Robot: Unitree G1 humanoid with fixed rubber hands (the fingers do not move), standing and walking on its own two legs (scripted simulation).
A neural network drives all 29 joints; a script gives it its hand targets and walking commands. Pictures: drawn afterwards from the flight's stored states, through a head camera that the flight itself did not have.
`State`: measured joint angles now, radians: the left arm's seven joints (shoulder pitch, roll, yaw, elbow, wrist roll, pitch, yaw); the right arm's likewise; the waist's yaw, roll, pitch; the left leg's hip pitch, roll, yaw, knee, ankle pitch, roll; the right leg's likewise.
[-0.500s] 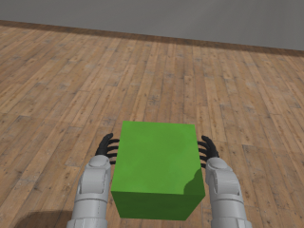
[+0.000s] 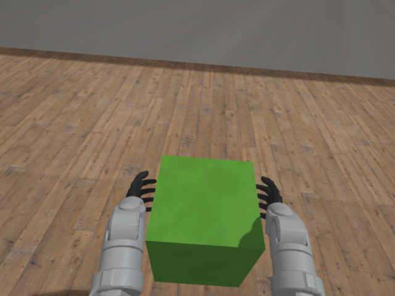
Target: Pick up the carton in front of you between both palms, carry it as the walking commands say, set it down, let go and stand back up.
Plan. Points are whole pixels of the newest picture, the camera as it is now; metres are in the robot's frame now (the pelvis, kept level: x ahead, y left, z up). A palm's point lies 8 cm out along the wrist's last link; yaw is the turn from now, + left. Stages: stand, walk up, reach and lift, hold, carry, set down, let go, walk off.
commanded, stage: hold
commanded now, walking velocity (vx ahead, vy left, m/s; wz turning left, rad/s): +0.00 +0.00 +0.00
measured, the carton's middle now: (201, 223) +0.31 +0.00 -0.04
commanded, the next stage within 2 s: set down in 0.20 s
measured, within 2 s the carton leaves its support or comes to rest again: neither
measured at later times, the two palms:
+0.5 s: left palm (139, 195) +0.34 +0.15 +0.02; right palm (265, 200) +0.34 -0.15 +0.02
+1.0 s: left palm (150, 220) +0.40 +0.15 -0.18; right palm (247, 229) +0.37 -0.15 -0.17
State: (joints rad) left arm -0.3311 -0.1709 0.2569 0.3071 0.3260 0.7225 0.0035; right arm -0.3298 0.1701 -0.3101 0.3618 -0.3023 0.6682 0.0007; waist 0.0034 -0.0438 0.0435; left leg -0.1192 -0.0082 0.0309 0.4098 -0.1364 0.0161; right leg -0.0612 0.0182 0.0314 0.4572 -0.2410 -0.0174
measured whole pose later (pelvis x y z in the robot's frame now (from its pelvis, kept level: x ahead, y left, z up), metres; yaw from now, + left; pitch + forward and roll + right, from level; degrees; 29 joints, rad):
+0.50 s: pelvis +0.02 +0.00 +0.00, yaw +0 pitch -4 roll +0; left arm -0.48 -0.19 0.43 0.47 0.40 0.57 -0.04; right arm -0.47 0.22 -0.47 0.46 -0.41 0.56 0.01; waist -0.01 -0.04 0.09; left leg -0.24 -0.01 0.02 0.50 -0.19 0.02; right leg -0.16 0.02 0.02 0.53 -0.29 -0.01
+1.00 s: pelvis -0.03 +0.01 -0.11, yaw +0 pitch +31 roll -1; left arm -0.75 -0.05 0.37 0.57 0.26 0.23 -0.02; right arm -0.67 0.18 -0.49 0.47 -0.20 0.20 -0.07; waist -0.03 -0.03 -0.02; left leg -1.34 0.01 0.01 1.10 -0.30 0.03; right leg -1.26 0.04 0.00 1.14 -0.42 0.00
